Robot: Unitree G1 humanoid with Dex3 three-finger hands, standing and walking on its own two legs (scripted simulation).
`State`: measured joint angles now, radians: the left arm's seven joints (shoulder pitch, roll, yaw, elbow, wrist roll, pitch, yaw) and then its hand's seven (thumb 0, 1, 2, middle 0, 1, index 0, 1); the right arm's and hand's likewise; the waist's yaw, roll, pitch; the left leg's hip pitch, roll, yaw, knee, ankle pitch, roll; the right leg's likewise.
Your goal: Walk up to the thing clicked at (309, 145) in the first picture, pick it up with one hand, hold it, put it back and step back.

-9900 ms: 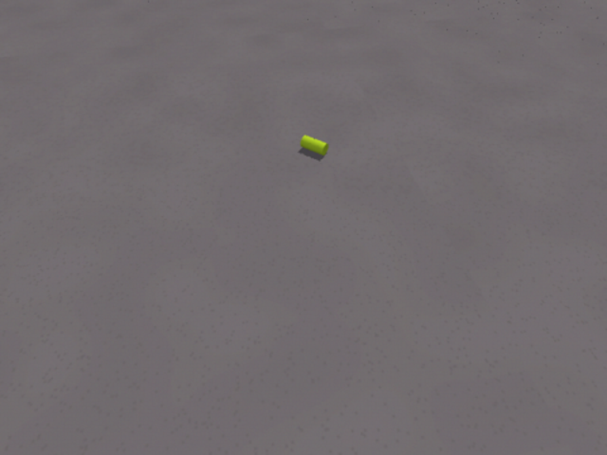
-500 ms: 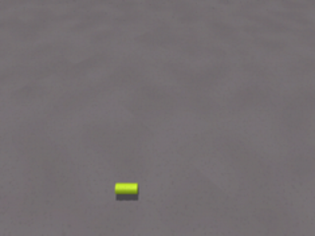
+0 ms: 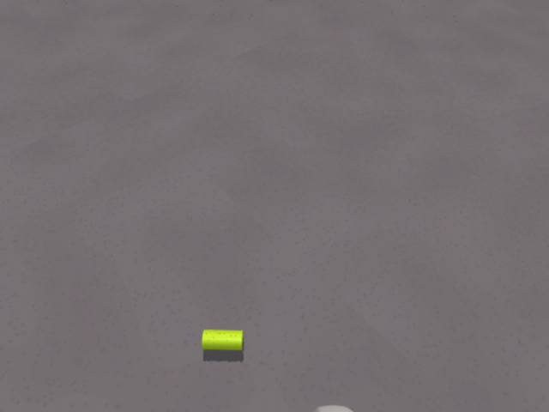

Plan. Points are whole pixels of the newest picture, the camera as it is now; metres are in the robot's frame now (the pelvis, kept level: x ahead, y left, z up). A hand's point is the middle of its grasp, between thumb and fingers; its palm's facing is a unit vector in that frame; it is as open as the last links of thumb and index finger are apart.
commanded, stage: walk up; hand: left
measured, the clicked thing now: (223, 339) +0.41 +0.15 -0.74
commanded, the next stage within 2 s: stand in 1.70 s
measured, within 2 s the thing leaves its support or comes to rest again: neither
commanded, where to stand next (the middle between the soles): +0.04 -0.02 m, yaw +0 degrees
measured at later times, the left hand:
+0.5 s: hand out of the picture +0.13 +0.24 -0.16, palm faces +0.00 -0.93 -0.38, open 7.4 cm
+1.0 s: hand out of the picture -0.05 +0.26 -0.14, palm faces -0.09 -0.91 -0.41, open 7.4 cm
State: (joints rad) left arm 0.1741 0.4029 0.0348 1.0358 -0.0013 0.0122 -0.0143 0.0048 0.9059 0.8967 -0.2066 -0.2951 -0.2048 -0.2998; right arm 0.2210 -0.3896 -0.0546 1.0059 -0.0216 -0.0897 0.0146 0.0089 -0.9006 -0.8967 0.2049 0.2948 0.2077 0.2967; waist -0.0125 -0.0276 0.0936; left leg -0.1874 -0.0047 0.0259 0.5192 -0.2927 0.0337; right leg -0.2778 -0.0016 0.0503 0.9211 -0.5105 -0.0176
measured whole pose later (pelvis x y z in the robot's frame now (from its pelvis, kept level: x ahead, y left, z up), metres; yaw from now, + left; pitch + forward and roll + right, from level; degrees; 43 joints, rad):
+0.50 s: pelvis -0.03 -0.01 -0.02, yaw +3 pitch -2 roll +1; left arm -0.01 0.34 0.02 0.81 0.03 0.05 0.02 0.00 0.90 0.90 -0.21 -0.30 -0.21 -0.30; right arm 0.10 -0.40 -0.04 0.88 0.01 0.05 -0.03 0.01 -0.90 -0.90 0.20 0.29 0.21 0.30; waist 0.00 0.01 0.22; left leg -0.36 -0.05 -0.04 0.99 -0.55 -0.02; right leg -0.48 -0.07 -0.03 0.64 -0.12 0.00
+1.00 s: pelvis -0.09 -0.04 +0.00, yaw -3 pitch -4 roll -1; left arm 0.35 0.46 0.08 0.95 0.02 -0.02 -0.05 0.01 0.91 0.90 -0.21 -0.30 -0.20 -0.30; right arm 0.33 -0.44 -0.07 0.87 -0.04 0.00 0.05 0.01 -0.90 -0.90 0.21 0.30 0.21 0.30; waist -0.02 0.01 0.05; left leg -0.21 0.09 0.04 0.54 -0.30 0.04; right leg -0.25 -0.02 -0.01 0.63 -0.42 0.00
